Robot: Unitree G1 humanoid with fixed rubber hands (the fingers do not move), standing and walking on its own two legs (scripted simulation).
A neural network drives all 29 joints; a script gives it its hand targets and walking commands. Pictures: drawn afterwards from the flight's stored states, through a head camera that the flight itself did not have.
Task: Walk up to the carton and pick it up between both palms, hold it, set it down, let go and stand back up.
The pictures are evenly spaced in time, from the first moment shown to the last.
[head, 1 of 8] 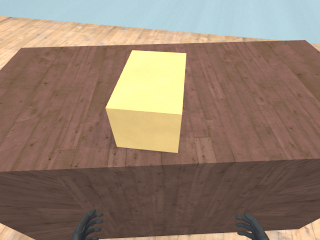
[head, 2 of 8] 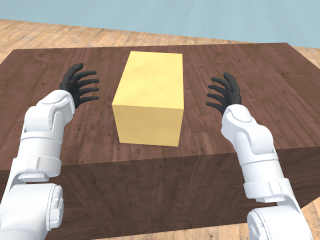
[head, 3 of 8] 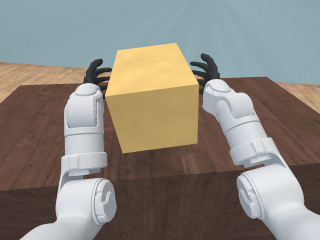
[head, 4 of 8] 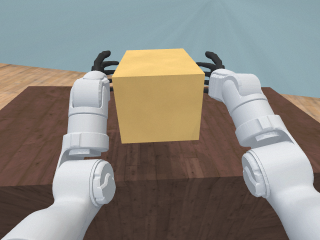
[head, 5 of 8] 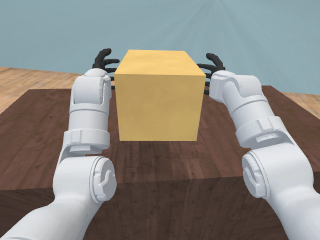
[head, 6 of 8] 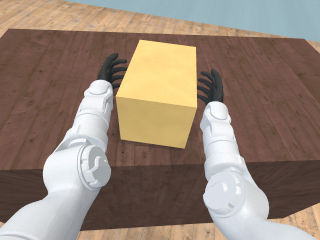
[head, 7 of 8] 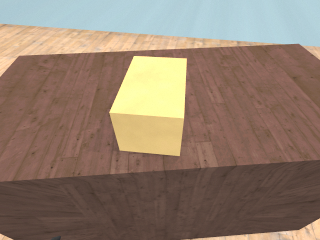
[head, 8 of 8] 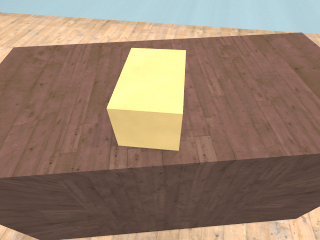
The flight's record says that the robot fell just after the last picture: no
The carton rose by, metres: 0.24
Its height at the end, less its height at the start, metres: +0.00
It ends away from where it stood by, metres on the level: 0.01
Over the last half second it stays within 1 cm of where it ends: yes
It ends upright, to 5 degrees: yes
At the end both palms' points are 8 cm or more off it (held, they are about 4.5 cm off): yes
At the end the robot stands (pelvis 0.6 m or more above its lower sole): yes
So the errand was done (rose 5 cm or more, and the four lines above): yes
